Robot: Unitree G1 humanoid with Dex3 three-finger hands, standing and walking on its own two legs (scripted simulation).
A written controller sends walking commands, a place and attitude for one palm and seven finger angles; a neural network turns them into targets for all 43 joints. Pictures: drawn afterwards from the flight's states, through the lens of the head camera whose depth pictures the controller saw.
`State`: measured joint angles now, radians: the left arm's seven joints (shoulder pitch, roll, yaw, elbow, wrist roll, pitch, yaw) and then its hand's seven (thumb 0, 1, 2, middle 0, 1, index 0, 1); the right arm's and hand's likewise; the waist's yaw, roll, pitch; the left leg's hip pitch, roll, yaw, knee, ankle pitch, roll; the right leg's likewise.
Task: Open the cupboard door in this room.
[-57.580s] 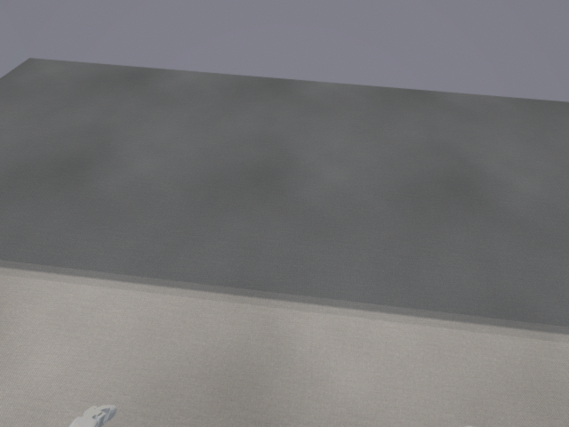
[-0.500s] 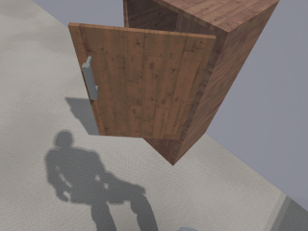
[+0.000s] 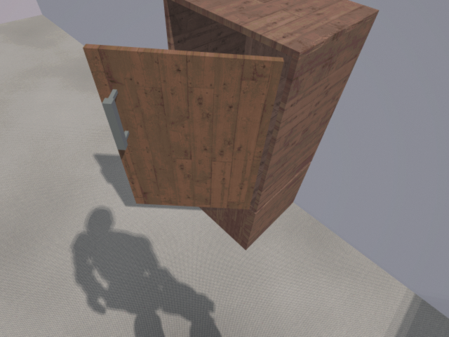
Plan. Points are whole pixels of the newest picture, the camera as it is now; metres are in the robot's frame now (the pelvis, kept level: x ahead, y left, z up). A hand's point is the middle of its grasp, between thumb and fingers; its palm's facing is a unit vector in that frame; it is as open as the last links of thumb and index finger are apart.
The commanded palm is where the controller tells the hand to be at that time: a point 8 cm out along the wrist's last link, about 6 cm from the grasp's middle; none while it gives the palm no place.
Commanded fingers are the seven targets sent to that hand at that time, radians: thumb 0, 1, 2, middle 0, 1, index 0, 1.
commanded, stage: come to a stop and stand still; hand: left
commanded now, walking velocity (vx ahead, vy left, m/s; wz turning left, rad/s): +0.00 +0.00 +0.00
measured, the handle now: (118, 120) +0.58 +0.30 +0.02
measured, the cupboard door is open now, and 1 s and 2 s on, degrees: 43 43 43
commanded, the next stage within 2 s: look again from close up in 0.06 s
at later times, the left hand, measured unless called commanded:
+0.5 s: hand out of the picture -0.03 +0.19 -0.18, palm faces +0.01 -0.98 -0.18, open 7.4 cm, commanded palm none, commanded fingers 0.00 0.90 0.90 -0.20 -0.30 -0.20 -0.30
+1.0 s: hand out of the picture -0.07 +0.18 -0.19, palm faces +0.08 -0.99 -0.13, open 7.4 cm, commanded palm none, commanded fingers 0.00 0.90 0.90 -0.20 -0.30 -0.20 -0.30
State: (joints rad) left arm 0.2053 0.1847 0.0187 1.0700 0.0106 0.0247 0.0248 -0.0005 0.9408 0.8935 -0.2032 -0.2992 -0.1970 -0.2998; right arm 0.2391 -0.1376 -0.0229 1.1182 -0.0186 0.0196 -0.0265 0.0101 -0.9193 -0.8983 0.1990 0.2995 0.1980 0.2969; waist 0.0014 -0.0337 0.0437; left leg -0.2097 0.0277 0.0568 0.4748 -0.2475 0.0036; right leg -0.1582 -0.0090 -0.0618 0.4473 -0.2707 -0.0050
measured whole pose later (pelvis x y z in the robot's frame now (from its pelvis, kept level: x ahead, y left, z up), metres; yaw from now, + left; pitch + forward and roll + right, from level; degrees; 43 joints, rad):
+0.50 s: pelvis -0.04 +0.01 +0.00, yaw +0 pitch -3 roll +0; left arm 0.33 0.17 -0.01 1.05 0.03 0.00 0.03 0.00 0.91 0.89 -0.20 -0.30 -0.20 -0.30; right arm 0.28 -0.17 0.00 1.03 -0.02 0.00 -0.01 0.01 -0.92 -0.90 0.20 0.30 0.20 0.30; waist 0.00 -0.02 0.00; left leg -0.25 0.00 0.06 0.50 -0.21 0.03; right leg -0.21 -0.04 -0.06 0.50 -0.25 0.01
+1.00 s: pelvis -0.03 +0.03 -0.01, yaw +1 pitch -1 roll -1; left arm 0.41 0.14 0.01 1.07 0.03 0.00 0.02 0.00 0.91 0.89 -0.20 -0.30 -0.20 -0.30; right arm 0.36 -0.13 -0.01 1.08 -0.02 0.01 0.00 0.01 -0.91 -0.90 0.20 0.30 0.20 0.30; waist 0.01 -0.03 -0.01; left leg -0.30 0.00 0.05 0.58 -0.29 0.04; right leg -0.23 -0.04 -0.06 0.52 -0.26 0.01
